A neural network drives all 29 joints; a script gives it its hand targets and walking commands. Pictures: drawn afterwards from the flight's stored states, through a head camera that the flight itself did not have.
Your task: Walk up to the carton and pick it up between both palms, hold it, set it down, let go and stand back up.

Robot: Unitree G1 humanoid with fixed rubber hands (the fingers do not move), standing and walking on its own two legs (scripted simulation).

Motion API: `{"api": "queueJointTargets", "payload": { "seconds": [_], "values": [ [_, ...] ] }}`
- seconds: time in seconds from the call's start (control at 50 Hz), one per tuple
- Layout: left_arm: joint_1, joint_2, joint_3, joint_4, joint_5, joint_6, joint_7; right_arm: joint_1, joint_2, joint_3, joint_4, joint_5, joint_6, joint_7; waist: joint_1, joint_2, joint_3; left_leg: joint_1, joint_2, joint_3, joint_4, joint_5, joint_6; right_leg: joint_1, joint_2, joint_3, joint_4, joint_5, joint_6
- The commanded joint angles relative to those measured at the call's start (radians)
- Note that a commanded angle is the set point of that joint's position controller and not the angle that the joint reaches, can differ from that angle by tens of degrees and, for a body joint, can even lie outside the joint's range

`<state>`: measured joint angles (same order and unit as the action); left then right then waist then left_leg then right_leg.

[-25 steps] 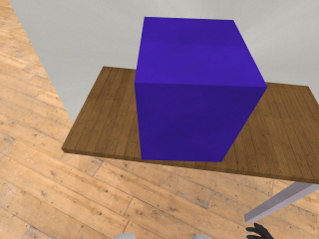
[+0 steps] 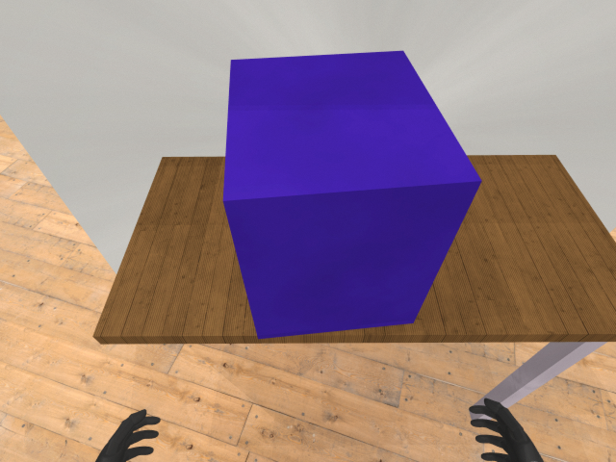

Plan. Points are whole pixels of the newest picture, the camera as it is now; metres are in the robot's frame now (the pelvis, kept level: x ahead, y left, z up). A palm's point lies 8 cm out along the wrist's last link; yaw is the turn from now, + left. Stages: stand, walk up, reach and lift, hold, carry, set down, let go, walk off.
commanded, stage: walk up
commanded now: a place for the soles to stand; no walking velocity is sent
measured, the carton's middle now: (328, 200) +0.45 -0.01 +0.08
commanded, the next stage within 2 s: reach and lift in 1.44 s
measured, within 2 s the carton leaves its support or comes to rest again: neither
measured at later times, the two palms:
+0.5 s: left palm (125, 458) +0.14 +0.25 -0.08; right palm out of the picture +0.08 -0.29 -0.09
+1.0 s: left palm (138, 439) +0.16 +0.24 -0.08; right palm out of the picture +0.05 -0.30 -0.09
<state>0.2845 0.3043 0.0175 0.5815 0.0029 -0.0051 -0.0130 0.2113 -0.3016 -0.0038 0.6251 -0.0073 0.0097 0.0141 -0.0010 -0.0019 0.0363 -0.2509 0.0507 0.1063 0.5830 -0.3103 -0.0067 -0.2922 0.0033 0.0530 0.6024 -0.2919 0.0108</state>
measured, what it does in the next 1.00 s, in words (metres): stands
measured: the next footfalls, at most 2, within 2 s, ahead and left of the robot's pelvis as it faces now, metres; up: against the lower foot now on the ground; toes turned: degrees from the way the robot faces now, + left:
none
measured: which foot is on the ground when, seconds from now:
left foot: down 0.00-1.00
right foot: down 0.00-1.00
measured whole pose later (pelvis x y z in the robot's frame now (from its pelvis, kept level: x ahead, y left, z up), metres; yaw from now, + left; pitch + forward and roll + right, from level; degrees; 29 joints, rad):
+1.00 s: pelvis +0.00 +0.00 -0.01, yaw -11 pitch -2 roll +1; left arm 0.29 0.31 0.05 0.57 0.02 0.03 -0.02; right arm 0.29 -0.33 -0.02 0.62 -0.03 0.02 0.00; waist 0.00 -0.02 0.06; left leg -0.22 0.11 0.22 0.65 -0.38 -0.02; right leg -0.34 0.08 0.15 0.68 -0.29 -0.01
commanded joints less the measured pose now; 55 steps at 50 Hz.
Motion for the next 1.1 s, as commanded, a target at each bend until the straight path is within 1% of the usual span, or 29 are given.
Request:
{"api": "queueJointTargets", "payload": {
  "seconds": [0.0, 0.04, 0.12, 0.18, 0.22, 0.26, 0.34, 0.36, 0.44, 0.48, 0.56, 0.6, 0.64, 0.7, 0.72, 0.74, 0.78, 0.8, 0.82, 0.84, 0.86, 0.88, 0.9, 0.92, 0.96, 1.0, 1.04, 1.06, 1.08],
  "values": [
    [0.019, 0.125, 0.039, -0.078, 0.003, -0.012, 0.001, -0.013, -0.133, -0.042, -0.085, 0.001, -0.012, -0.001, 0.001, 0.020, -0.074, 0.012, 0.103, -0.098, -0.117, 0.121, 0.068, 0.026, -0.062, 0.095, -0.048, 0.258, -0.052],
    [0.016, 0.129, 0.042, -0.082, 0.004, -0.013, 0.002, -0.021, -0.139, -0.044, -0.089, -0.001, -0.011, 0.000, 0.002, 0.002, -0.073, 0.023, 0.112, -0.092, -0.116, 0.105, 0.072, 0.011, -0.056, 0.096, -0.048, 0.249, -0.049],
    [0.003, 0.129, 0.047, -0.090, 0.003, -0.011, 0.000, -0.029, -0.142, -0.045, -0.091, 0.000, -0.007, 0.001, -0.001, 0.016, -0.042, 0.007, 0.116, -0.080, -0.129, 0.025, 0.072, -0.017, -0.043, 0.118, -0.056, 0.196, -0.050],
    [0.012, 0.134, 0.051, -0.094, 0.004, -0.014, 0.000, -0.029, -0.142, -0.045, -0.090, -0.002, -0.005, 0.001, 0.001, 0.008, -0.035, 0.022, 0.109, -0.054, -0.107, 0.028, 0.068, -0.040, -0.041, 0.147, -0.061, 0.212, -0.057],
    [0.014, 0.138, 0.054, -0.096, 0.005, -0.014, 0.000, -0.020, -0.141, -0.047, -0.091, -0.002, -0.002, 0.001, -0.004, -0.005, -0.039, 0.032, 0.103, -0.047, -0.093, 0.003, 0.066, -0.057, -0.043, 0.170, -0.073, 0.188, -0.065],
    [0.012, 0.142, 0.055, -0.096, 0.001, -0.015, 0.000, -0.015, -0.138, -0.045, -0.091, -0.003, -0.002, 0.000, -0.005, -0.037, -0.055, 0.062, 0.089, -0.045, -0.082, -0.011, 0.057, -0.074, -0.042, 0.195, -0.095, 0.169, -0.069],
    [0.011, 0.143, 0.057, -0.098, 0.002, -0.012, 0.002, -0.001, -0.134, -0.048, -0.091, -0.006, -0.003, -0.003, -0.008, -0.044, -0.045, 0.078, 0.080, -0.041, -0.075, -0.041, 0.054, -0.108, -0.040, 0.233, -0.118, 0.116, -0.078],
    [0.011, 0.142, 0.057, -0.100, 0.001, -0.011, 0.002, 0.001, -0.137, -0.048, -0.090, -0.007, -0.004, -0.003, -0.006, -0.040, -0.031, 0.076, 0.080, -0.039, -0.073, -0.026, 0.052, -0.114, -0.039, 0.237, -0.117, 0.131, -0.079],
    [0.016, 0.133, 0.057, -0.099, 0.004, -0.008, 0.002, 0.018, -0.146, -0.053, -0.083, -0.010, -0.007, -0.007, -0.005, -0.034, -0.045, 0.083, 0.103, -0.049, -0.095, -0.049, 0.062, -0.118, -0.011, 0.215, -0.088, 0.108, -0.069],
    [0.025, 0.128, 0.056, -0.101, 0.006, -0.008, 0.001, 0.021, -0.153, -0.054, -0.084, -0.009, -0.007, -0.008, -0.003, -0.009, -0.033, 0.068, 0.115, -0.043, -0.098, -0.023, 0.067, -0.108, -0.004, 0.200, -0.061, 0.156, -0.064],
    [0.032, 0.126, 0.061, -0.107, 0.011, -0.007, 0.001, 0.026, -0.169, -0.057, -0.084, -0.010, -0.003, -0.009, 0.003, 0.026, -0.043, 0.045, 0.161, -0.047, -0.124, -0.041, 0.089, -0.076, 0.015, 0.160, 0.000, 0.170, -0.057],
    [0.031, 0.129, 0.064, -0.110, 0.009, -0.007, 0.002, 0.023, -0.170, -0.059, -0.085, -0.011, 0.002, -0.010, 0.005, 0.017, -0.029, 0.034, 0.162, -0.035, -0.118, -0.049, 0.093, -0.081, 0.016, 0.162, 0.003, 0.171, -0.058],
    [0.033, 0.133, 0.065, -0.111, 0.007, -0.007, 0.001, 0.018, -0.164, -0.057, -0.088, -0.009, 0.006, -0.009, 0.005, 0.018, -0.017, 0.021, 0.138, -0.016, -0.093, -0.069, 0.079, -0.082, 0.002, 0.198, -0.026, 0.163, -0.068],
    [0.024, 0.163, 0.070, -0.107, 0.004, -0.007, 0.004, 0.037, -0.141, -0.055, -0.094, -0.007, 0.011, -0.007, -0.007, -0.058, -0.026, 0.082, 0.062, 0.002, -0.012, -0.081, 0.048, -0.148, -0.032, 0.319, -0.126, 0.103, -0.098],
    [0.014, 0.170, 0.071, -0.106, 0.003, -0.005, 0.006, 0.055, -0.134, -0.054, -0.091, -0.007, 0.010, -0.008, -0.015, -0.094, -0.030, 0.105, 0.044, -0.008, 0.002, -0.093, 0.041, -0.170, -0.041, 0.359, -0.161, 0.071, -0.108],
    [0.005, 0.167, 0.069, -0.104, 0.001, -0.002, 0.007, 0.072, -0.134, -0.054, -0.085, -0.008, 0.007, -0.010, -0.019, -0.109, -0.030, 0.114, 0.034, -0.018, 0.000, -0.099, 0.036, -0.174, -0.045, 0.377, -0.179, 0.041, -0.113],
    [-0.010, 0.148, 0.060, -0.102, 0.001, 0.004, 0.009, 0.083, -0.135, -0.054, -0.080, -0.010, -0.002, -0.012, -0.025, -0.097, -0.019, 0.128, 0.048, -0.039, -0.041, -0.071, 0.040, -0.185, -0.029, 0.344, -0.164, 0.052, -0.100],
    [-0.015, 0.141, 0.058, -0.101, 0.003, 0.005, 0.009, 0.088, -0.140, -0.056, -0.079, -0.010, -0.008, -0.013, -0.028, -0.079, -0.028, 0.136, 0.066, -0.050, -0.066, -0.041, 0.046, -0.176, -0.016, 0.311, -0.137, 0.078, -0.087],
    [-0.024, 0.139, 0.058, -0.098, 0.001, 0.009, 0.004, 0.084, -0.156, -0.065, -0.083, -0.010, -0.016, -0.018, -0.023, -0.076, -0.027, 0.136, 0.099, -0.072, -0.090, -0.001, 0.059, -0.176, 0.014, 0.255, -0.081, 0.148, -0.074],
    [-0.006, 0.126, 0.055, -0.096, 0.005, 0.011, 0.000, 0.083, -0.182, -0.071, -0.082, -0.017, -0.020, -0.022, -0.013, -0.034, -0.038, 0.144, 0.151, -0.098, -0.115, 0.039, 0.079, -0.161, 0.032, 0.202, -0.007, 0.206, -0.057],
    [0.007, 0.119, 0.056, -0.095, 0.014, 0.012, -0.002, 0.090, -0.203, -0.077, -0.080, -0.021, -0.021, -0.025, -0.010, 0.019, -0.050, 0.133, 0.217, -0.125, -0.139, 0.091, 0.113, -0.127, 0.037, 0.148, 0.070, 0.225, -0.043],
    [0.015, 0.114, 0.057, -0.095, 0.019, 0.014, -0.003, 0.085, -0.208, -0.077, -0.080, -0.022, -0.020, -0.028, -0.004, 0.050, -0.058, 0.122, 0.262, -0.125, -0.150, 0.160, 0.141, -0.103, 0.037, 0.115, 0.101, 0.200, -0.033],
    [0.019, 0.106, 0.057, -0.096, 0.021, 0.016, -0.004, 0.066, -0.209, -0.077, -0.086, -0.023, -0.016, -0.028, 0.000, 0.080, -0.041, 0.083, 0.286, -0.114, -0.161, 0.179, 0.160, -0.083, 0.029, 0.095, 0.111, 0.147, -0.028],
    [0.016, 0.102, 0.059, -0.100, 0.021, 0.016, -0.006, 0.046, -0.204, -0.074, -0.096, -0.021, -0.012, -0.027, 0.006, 0.104, -0.018, 0.036, 0.285, -0.096, -0.159, 0.188, 0.160, -0.059, 0.023, 0.093, 0.097, 0.125, -0.031],
    [0.010, 0.115, 0.063, -0.101, 0.017, 0.009, -0.010, 0.041, -0.183, -0.063, -0.101, -0.017, -0.003, -0.022, 0.009, 0.064, -0.015, -0.013, 0.223, -0.039, -0.120, 0.114, 0.115, -0.001, 0.004, 0.131, 0.026, 0.216, -0.050],
    [0.006, 0.154, 0.072, -0.092, 0.003, 0.005, -0.010, 0.044, -0.157, -0.056, -0.103, -0.007, 0.006, -0.018, 0.011, -0.008, -0.023, 0.014, 0.116, 0.004, -0.028, 0.016, 0.057, -0.025, -0.029, 0.246, -0.060, 0.284, -0.085],
    [-0.004, 0.176, 0.075, -0.078, -0.007, 0.007, -0.004, 0.081, -0.129, -0.052, -0.099, 0.001, 0.012, -0.017, 0.002, -0.081, -0.056, 0.089, 0.028, 0.009, 0.049, -0.088, 0.021, -0.090, -0.078, 0.375, -0.170, 0.209, -0.132],
    [-0.018, 0.176, 0.073, -0.074, -0.008, 0.011, -0.001, 0.100, -0.120, -0.053, -0.093, 0.002, 0.012, -0.019, -0.007, -0.103, -0.043, 0.099, 0.008, -0.007, 0.042, -0.137, 0.018, -0.113, -0.085, 0.410, -0.207, 0.131, -0.145],
    [-0.039, 0.164, 0.068, -0.070, -0.006, 0.016, 0.002, 0.118, -0.124, -0.055, -0.088, 0.001, 0.008, -0.020, -0.019, -0.086, -0.034, 0.104, 0.011, -0.020, 0.011, -0.145, 0.022, -0.126, -0.078, 0.400, -0.214, 0.078, -0.147]
  ]
}}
